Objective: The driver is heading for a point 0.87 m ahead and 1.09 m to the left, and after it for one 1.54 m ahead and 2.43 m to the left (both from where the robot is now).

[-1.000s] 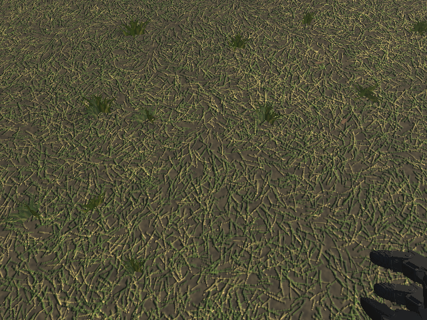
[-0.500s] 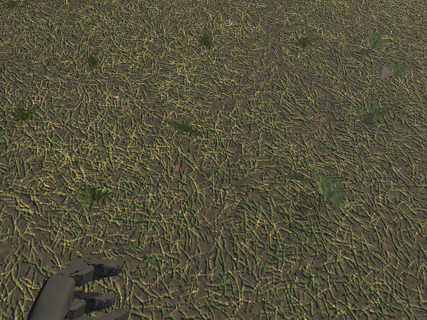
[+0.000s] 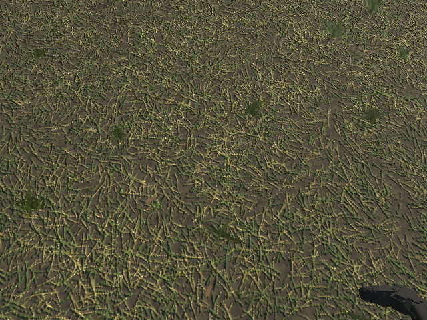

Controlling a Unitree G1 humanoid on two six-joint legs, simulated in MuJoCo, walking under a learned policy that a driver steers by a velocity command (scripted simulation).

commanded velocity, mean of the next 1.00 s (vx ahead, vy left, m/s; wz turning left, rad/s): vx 1.00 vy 0.00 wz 0.81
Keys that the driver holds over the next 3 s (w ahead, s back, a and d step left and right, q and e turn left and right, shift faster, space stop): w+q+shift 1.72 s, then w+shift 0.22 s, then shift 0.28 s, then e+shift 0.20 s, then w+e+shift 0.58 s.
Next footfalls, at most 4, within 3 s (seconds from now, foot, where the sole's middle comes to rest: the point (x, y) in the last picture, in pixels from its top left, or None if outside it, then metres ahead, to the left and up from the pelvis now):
0.38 right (269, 275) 0.59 -0.11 -0.74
0.82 left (170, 192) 0.88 0.24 -0.74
1.20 right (140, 110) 1.28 0.42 -0.74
1.66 left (29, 120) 1.19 0.86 -0.74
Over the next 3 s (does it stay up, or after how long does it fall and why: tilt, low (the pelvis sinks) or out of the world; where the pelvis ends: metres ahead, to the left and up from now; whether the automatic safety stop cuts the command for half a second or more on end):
stays up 1.22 1.54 0.01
